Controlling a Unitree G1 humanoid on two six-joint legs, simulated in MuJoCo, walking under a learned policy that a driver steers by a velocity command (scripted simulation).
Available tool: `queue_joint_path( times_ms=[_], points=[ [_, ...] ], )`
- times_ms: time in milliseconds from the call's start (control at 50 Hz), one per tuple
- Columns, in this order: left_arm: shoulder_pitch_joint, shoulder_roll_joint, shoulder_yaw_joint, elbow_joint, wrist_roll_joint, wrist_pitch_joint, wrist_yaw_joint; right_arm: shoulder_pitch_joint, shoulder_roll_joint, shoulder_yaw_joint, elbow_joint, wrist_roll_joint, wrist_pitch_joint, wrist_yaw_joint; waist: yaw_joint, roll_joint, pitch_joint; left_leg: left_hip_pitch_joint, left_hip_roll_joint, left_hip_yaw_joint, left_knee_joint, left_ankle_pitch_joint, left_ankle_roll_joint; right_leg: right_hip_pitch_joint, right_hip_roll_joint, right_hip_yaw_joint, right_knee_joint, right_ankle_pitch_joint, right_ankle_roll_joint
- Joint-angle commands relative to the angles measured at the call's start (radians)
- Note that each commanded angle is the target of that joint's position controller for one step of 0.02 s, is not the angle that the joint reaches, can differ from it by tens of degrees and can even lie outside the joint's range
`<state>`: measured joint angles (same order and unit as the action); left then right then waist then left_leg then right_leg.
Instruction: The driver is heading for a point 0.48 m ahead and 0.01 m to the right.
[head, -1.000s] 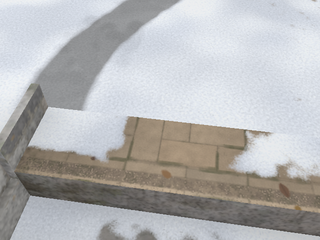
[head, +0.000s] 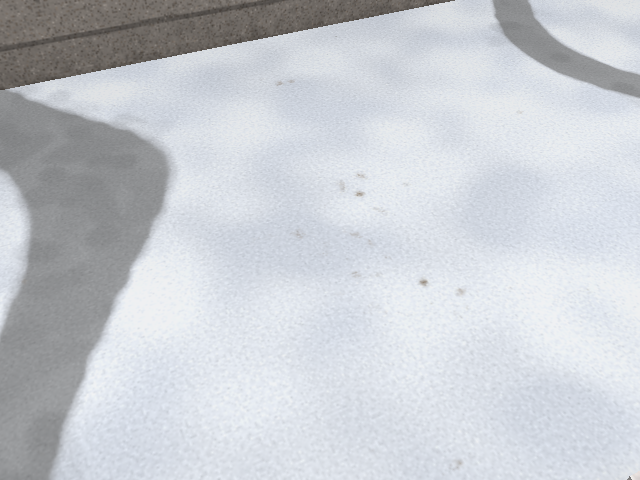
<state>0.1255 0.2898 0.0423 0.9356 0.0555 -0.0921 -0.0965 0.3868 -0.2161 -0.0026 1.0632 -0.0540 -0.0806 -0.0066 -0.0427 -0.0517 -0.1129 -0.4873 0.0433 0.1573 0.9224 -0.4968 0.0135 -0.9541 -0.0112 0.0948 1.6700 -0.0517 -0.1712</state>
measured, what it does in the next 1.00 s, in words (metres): climbs: right foot, then left foot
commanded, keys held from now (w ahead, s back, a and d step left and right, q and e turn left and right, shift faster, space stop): e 0.18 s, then no key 0.24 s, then q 0.36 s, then w+q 0.22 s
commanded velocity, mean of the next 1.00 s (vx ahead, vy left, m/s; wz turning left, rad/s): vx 0.15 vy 0.00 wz -0.03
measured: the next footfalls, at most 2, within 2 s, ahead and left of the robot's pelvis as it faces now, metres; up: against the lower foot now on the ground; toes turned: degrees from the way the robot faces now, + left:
right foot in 0.28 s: +0.24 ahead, -0.12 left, +0.00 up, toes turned -5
left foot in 0.60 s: +0.29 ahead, +0.11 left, +0.00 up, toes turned -7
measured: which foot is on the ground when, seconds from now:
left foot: down 0.00-0.30, up 0.32-0.58, down 0.60-0.84, up 0.86-1.00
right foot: up 0.00-0.26, down 0.28-1.00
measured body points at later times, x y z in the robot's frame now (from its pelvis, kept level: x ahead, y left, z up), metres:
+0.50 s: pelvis +0.18 -0.03 +0.06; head +0.19 -0.04 +0.51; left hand +0.36 +0.21 -0.05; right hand +0.24 -0.30 -0.06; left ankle +0.21 +0.14 -0.62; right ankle +0.23 -0.13 -0.69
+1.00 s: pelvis +0.21 -0.03 +0.06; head +0.23 -0.03 +0.51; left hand +0.26 +0.25 -0.06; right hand +0.36 -0.27 -0.05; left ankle +0.26 +0.14 -0.59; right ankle +0.20 -0.11 -0.69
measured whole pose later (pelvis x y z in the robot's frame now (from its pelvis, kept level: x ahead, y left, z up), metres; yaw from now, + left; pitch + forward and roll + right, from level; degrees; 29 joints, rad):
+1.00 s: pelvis +0.21 -0.03 +0.06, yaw +2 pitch +4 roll +0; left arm 0.31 0.22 0.10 0.83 0.06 -0.12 0.03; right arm 0.22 -0.24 -0.07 0.75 -0.05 -0.07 0.02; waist 0.05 0.00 -0.05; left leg -0.71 -0.06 -0.16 1.15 -0.18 0.04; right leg -0.21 0.00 -0.13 0.35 -0.21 -0.05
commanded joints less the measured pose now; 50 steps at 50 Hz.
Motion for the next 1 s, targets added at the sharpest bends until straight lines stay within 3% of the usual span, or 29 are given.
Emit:
queue_joint_path(
  times_ms=[20, 60, 120, 160, 220, 260, 280, 300, 320, 340, 380, 400, 440, 480, 520, 540, 560, 620, 660, 680, 780, 800, 840, 860, 880, 920, 940, 960, 1000],
  points=[
    [-0.113, -0.042, -0.029, -0.116, -0.006, -0.01, -0.038, -0.237, 0.026, 0.024, -0.132, -0.038, -0.072, -0.011, 0.078, 0.079, 0.082, 0.028, 0.183, -0.183, -0.648, 0.271, 0.151, 0.066, -0.115, -0.061, -0.31, -0.055, 0.011],
    [-0.145, -0.019, -0.021, -0.13, 0.002, -0.018, -0.041, -0.225, 0.003, 0.038, -0.131, -0.051, -0.102, -0.02, 0.09, 0.092, 0.079, 0.102, 0.177, -0.078, -0.666, 0.537, 0.111, 0.166, -0.156, -0.035, -0.475, 0.073, 0.031],
    [-0.236, -0.045, -0.028, -0.188, -0.023, -0.017, -0.054, -0.07, -0.131, -0.003, -0.123, -0.012, -0.104, -0.029, 0.021, 0.098, 0.071, 0.267, 0.145, 0.053, -0.646, 0.788, 0.117, 0.336, -0.073, -0.165, -0.771, 0.058, 0.088],
    [-0.267, -0.048, -0.022, -0.216, -0.025, -0.004, -0.047, 0.008, -0.16, -0.029, -0.11, -0.016, -0.093, -0.021, 0.007, 0.107, 0.102, 0.455, 0.201, 0.039, -0.635, 0.923, 0.146, 0.29, -0.063, -0.163, -0.907, 0.001, 0.091],
    [-0.24, -0.026, 0.0, -0.214, -0.014, -0.001, -0.016, -0.012, -0.173, -0.056, -0.145, -0.001, -0.071, -0.012, 0.037, 0.133, 0.092, 0.575, 0.248, 0.032, -0.576, 1.14, 0.154, 0.365, -0.02, -0.139, -1.021, -0.032, 0.075],
    [-0.147, 0.047, 0.034, -0.197, -0.031, -0.031, 0.017, -0.044, -0.197, -0.075, -0.172, 0.039, -0.058, -0.009, 0.087, 0.111, 0.035, 0.531, 0.2, 0.088, -0.428, 1.208, 0.093, 0.62, 0.054, -0.169, -1.23, 0.192, 0.0],
    [-0.071, 0.097, 0.056, -0.189, -0.018, -0.04, 0.053, 0.041, -0.154, -0.07, -0.167, 0.031, -0.045, -0.001, 0.067, 0.037, -0.086, 0.414, 0.167, 0.091, -0.29, 1.001, 0.023, 0.901, 0.0, -0.101, -1.177, 0.567, -0.087],
    [0.137, 0.146, 0.06, -0.162, -0.017, -0.025, 0.081, 0.156, -0.035, -0.028, -0.221, 0.02, -0.043, 0.003, 0.067, -0.149, -0.368, 0.028, 0.084, 0.064, 0.007, 0.467, -0.096, 1.465, -0.28, 0.235, -1.08, 0.915, -0.331],
    [0.299, 0.123, 0.068, -0.133, 0.001, -0.002, 0.098, 0.054, -0.089, -0.047, -0.246, 0.031, -0.041, 0.032, 0.16, -0.101, -0.423, -0.123, -0.037, -0.069, 0.196, -0.192, -0.1, 1.5, -0.419, 0.52, -1.268, 0.779, -0.364],
    [0.254, 0.179, 0.104, -0.088, 0.008, -0.027, 0.102, -0.122, -0.077, -0.054, -0.279, 0.027, -0.025, 0.047, 0.174, 0.032, -0.146, -0.227, 0.02, -0.192, 0.335, -0.167, -0.068, 1.289, -0.349, 0.368, -1.286, 0.643, -0.235],
    [0.026, 0.103, 0.102, -0.155, -0.04, -0.026, 0.117, -0.029, -0.127, -0.078, -0.266, -0.008, -0.027, 0.014, 0.046, -0.03, -0.034, -0.14, 0.098, -0.209, 0.29, -0.083, -0.041, 0.945, -0.276, 0.181, -1.368, 0.399, -0.177],
    [-0.023, 0.056, 0.094, -0.168, -0.057, -0.026, 0.114, -0.036, -0.073, -0.065, -0.266, -0.023, -0.026, 0.01, 0.02, -0.028, 0.037, -0.066, 0.099, -0.197, 0.242, -0.039, -0.031, 0.759, -0.253, 0.148, -1.447, 0.259, -0.161],
    [-0.115, 0.03, 0.088, -0.22, -0.042, -0.02, 0.1, 0.002, 0.007, -0.038, -0.248, -0.001, -0.012, 0.034, -0.024, 0.038, 0.004, 0.126, 0.065, -0.165, 0.222, 0.117, -0.057, 0.555, -0.192, 0.039, -1.49, 0.165, -0.113],
    [-0.205, -0.001, 0.071, -0.252, -0.051, -0.033, 0.071, 0.081, -0.025, -0.045, -0.207, 0.021, 0.002, 0.09, -0.078, 0.033, 0.026, 0.278, 0.066, -0.139, 0.084, 0.251, -0.084, 0.405, -0.117, -0.096, -1.458, 0.163, -0.025],
    [-0.222, 0.047, 0.081, -0.259, -0.049, -0.043, 0.061, 0.021, -0.064, -0.05, -0.235, 0.029, -0.004, 0.119, -0.053, -0.017, 0.034, 0.287, 0.064, -0.133, -0.032, 0.266, -0.093, 0.428, -0.134, -0.086, -1.397, 0.195, -0.008],
    [-0.199, 0.053, 0.081, -0.248, -0.046, -0.043, 0.054, 0.016, -0.075, -0.051, -0.244, 0.034, -0.014, 0.12, -0.039, -0.007, 0.031, 0.284, 0.075, -0.148, -0.096, 0.271, -0.091, 0.472, -0.175, -0.047, -1.36, 0.167, -0.019],
    [-0.111, -0.044, 0.029, -0.21, -0.025, 0.012, 0.072, -0.061, 0.027, -0.036, -0.253, 0.121, 0.024, 0.028, -0.033, -0.089, -0.037, 0.235, 0.04, -0.122, -0.284, 0.35, -0.046, 0.603, -0.182, -0.07, -1.301, 0.25, -0.03],
    [0.014, -0.006, 0.044, -0.216, -0.063, 0.082, 0.108, -0.149, -0.152, -0.068, -0.32, 0.048, 0.036, -0.036, 0.065, 0.015, 0.017, 0.161, 0.075, -0.205, -0.381, 0.622, 0.049, 0.644, -0.11, -0.08, -1.138, -0.136, 0.054],
    [0.039, -0.018, 0.043, -0.222, -0.052, 0.103, 0.133, -0.192, -0.213, -0.101, -0.354, 0.056, 0.064, -0.046, 0.077, 0.277, 0.069, 0.121, 0.158, -0.353, -0.54, 0.379, 0.149, 0.578, 0.032, -0.196, -0.988, -0.331, 0.146],
    [-0.034, -0.002, 0.045, -0.254, -0.042, 0.109, 0.137, -0.165, -0.197, -0.108, -0.359, 0.056, 0.07, -0.043, 0.026, 0.298, 0.097, 0.123, 0.187, -0.469, -0.602, 0.204, 0.177, 0.522, 0.049, -0.184, -0.928, -0.319, 0.158],
    [-0.047, -0.052, 0.042, -0.281, -0.053, 0.089, 0.137, -0.278, -0.153, -0.103, -0.407, 0.074, 0.066, -0.053, 0.058, 0.233, 0.034, 0.155, 0.147, -0.459, -0.484, 0.531, 0.163, 0.593, 0.036, -0.12, -0.999, -0.283, 0.152],
    [0.137, 0.056, 0.089, -0.232, -0.037, 0.027, 0.116, -0.212, -0.147, -0.104, -0.414, 0.023, -0.006, -0.009, 0.087, 0.109, -0.033, 0.031, 0.208, -0.547, -0.545, 0.287, 0.213, 0.784, 0.045, -0.154, -1.024, -0.253, 0.106],
    [0.306, 0.058, 0.108, -0.172, 0.008, -0.019, 0.127, -0.217, -0.077, -0.092, -0.412, 0.022, -0.025, 0.016, 0.177, 0.004, 0.056, -0.355, 0.002, -0.432, -0.384, -0.131, 0.133, 1.116, -0.125, 0.049, -1.183, -0.366, -0.049],
    [0.402, 0.106, 0.113, -0.136, 0.042, -0.044, 0.129, -0.247, -0.021, -0.062, -0.456, 0.012, -0.009, 0.03, 0.207, -0.187, 0.114, -0.594, -0.132, -0.35, -0.104, -0.049, 0.05, 1.118, -0.42, 0.596, -1.483, -0.672, -0.292],
    [0.273, 0.054, 0.084, -0.172, 0.066, -0.055, 0.127, -0.276, -0.034, -0.057, -0.422, 0.018, 0.0, 0.02, 0.158, -0.037, 0.184, -0.613, -0.066, -0.485, -0.011, 0.113, 0.052, 1.014, -0.448, 0.661, -1.577, -0.697, -0.248],
    [0.021, -0.025, 0.057, -0.225, -0.011, -0.052, 0.115, -0.182, -0.093, -0.086, -0.378, 0.024, 0.004, -0.003, 0.045, -0.066, 0.057, -0.462, -0.075, -0.42, 0.145, 0.279, 0.042, 0.938, -0.344, 0.363, -1.559, -0.544, -0.075],
    [0.006, -0.053, 0.043, -0.218, -0.021, -0.055, 0.11, -0.146, -0.084, -0.088, -0.362, 0.007, 0.004, 0.0, 0.028, -0.054, 0.041, -0.425, -0.078, -0.398, 0.231, 0.316, 0.045, 0.911, -0.299, 0.237, -1.549, -0.45, -0.019],
    [-0.012, -0.061, 0.04, -0.222, -0.013, -0.056, 0.118, -0.12, -0.082, -0.088, -0.348, -0.009, 0.007, 0.02, 0.01, -0.039, 0.041, -0.377, -0.066, -0.353, 0.32, 0.345, 0.034, 0.863, -0.264, 0.132, -1.545, -0.353, 0.013],
    [0.058, -0.053, 0.037, -0.181, 0.022, -0.052, 0.127, -0.112, -0.067, -0.087, -0.332, 0.009, 0.006, 0.066, 0.034, -0.017, 0.09, -0.379, -0.053, -0.323, 0.369, 0.386, 0.022, 0.838, -0.239, 0.01, -1.561, -0.293, 0.012]
  ],
)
